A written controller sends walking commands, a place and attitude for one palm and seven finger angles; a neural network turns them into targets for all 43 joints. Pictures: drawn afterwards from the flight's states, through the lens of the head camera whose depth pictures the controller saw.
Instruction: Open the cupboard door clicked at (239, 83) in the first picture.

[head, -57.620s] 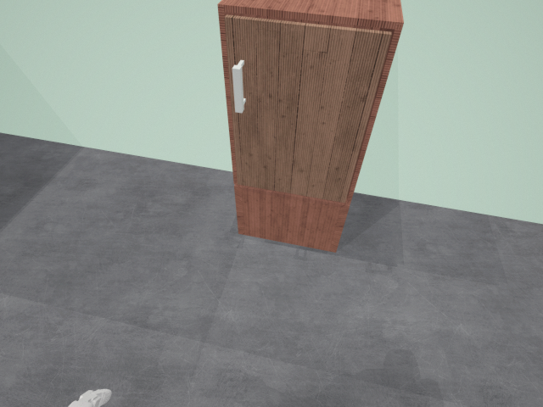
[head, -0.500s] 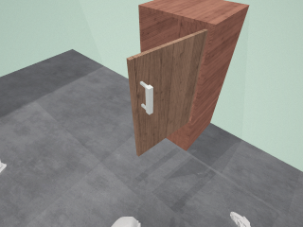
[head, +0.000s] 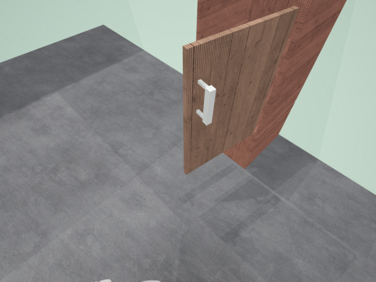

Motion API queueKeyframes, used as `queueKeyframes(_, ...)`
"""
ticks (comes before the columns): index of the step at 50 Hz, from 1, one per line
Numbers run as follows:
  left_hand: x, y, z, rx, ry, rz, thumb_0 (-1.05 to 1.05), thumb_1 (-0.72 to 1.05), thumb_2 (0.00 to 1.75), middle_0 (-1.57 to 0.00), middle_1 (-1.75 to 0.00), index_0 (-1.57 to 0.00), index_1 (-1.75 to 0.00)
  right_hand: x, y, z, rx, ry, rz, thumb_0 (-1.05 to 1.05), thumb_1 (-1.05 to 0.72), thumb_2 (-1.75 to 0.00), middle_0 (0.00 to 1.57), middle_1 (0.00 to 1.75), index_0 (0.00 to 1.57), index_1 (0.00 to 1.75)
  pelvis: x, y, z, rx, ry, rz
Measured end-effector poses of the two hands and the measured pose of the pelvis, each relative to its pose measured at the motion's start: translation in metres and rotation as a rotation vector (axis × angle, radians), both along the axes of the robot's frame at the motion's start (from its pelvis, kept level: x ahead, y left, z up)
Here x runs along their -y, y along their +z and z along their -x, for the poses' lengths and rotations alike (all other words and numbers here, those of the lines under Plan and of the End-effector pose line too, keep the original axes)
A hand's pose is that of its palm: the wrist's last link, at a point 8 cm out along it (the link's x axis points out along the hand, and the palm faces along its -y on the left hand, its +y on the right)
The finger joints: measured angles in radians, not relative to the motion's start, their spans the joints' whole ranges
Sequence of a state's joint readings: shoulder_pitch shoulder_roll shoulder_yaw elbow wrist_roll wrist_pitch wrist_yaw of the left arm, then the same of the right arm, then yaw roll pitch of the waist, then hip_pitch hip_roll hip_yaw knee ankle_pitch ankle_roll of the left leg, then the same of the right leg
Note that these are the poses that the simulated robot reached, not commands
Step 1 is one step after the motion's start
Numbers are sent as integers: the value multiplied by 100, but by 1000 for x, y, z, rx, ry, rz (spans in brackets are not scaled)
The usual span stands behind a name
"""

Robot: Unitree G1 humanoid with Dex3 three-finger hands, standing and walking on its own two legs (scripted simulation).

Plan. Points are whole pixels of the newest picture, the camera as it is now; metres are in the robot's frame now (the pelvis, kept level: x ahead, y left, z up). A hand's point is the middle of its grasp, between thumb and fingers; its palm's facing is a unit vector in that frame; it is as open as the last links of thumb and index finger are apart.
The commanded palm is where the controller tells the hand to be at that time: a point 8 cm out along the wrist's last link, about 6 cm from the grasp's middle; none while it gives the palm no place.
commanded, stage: let the arm hang, fingers relaxed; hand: left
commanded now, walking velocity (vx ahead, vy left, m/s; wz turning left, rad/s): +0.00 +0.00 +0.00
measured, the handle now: (204, 102) +0.58 -0.01 +0.02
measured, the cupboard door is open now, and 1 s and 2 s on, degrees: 80 80 80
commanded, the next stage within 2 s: look to check the result in 0.72 s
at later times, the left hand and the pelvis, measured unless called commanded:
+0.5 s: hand out of the picture -0.01 +0.19 -0.16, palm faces +0.00 -0.99 -0.15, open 7.4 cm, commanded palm none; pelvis +0.01 +0.04 +0.02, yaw -2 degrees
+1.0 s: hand out of the picture -0.02 +0.20 -0.17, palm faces -0.01 -0.99 -0.14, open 7.4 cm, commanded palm none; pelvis +0.00 +0.05 +0.01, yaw -2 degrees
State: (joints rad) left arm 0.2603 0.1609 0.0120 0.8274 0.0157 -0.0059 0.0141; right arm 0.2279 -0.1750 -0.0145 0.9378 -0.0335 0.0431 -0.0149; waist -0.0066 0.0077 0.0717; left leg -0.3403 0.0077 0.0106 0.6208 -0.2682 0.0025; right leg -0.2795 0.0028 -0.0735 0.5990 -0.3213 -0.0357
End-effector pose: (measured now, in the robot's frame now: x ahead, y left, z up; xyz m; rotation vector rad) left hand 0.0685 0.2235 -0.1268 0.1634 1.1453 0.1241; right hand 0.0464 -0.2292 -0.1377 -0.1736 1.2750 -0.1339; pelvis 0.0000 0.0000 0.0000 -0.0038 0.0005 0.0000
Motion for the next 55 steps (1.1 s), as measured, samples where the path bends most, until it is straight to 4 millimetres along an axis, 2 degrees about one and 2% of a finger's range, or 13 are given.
queueKeyframes(4, -19, -1, 23, -102, 21, -28, -4, 95, 90, -20, -30, -20, -30, -3, 5, 14, -43, -23, 13, 0, -93, -89, 20, 30, 20, 30, -7, 6, -4, 12, -5, -3)
queueKeyframes(8, -28, -1, 41, -168, 31, -28, -2, 93, 90, -20, -30, -20, -30, -11, 8, 24, -67, -27, 13, 0, -92, -89, 20, 30, 20, 30, -14, 11, -5, 22, -12, -1)
queueKeyframes(21, -23, -6, 77, -281, 37, 29, 0, 91, 90, -20, -30, -19, -30, -44, 6, 49, -125, -47, -22, 1, -91, -89, 19, 30, 20, 30, -32, 15, -5, 32, -26, -4)
queueKeyframes(36, -19, -11, 90, -316, 35, 61, 0, 91, 90, -20, -30, -20, -30, -69, 5, 73, -170, -87, -45, 0, -91, -89, 19, 30, 20, 30, -43, 15, -4, 36, -34, -6)
queueKeyframes(46, -25, -11, 93, -327, 33, 53, 0, 91, 90, -20, -30, -19, -30, -74, 5, 82, -187, -102, -44, 0, -91, -89, 19, 30, 20, 30, -47, 14, -3, 33, -36, -5)
queueKeyframes(55, -28, -10, 93, -333, 29, 50, 0, 91, 90, -20, -29, -19, -30, -73, 6, 80, -185, -106, -39, 0, -91, -89, 19, 30, 20, 30, -48, 14, -3, 28, -38, -5)
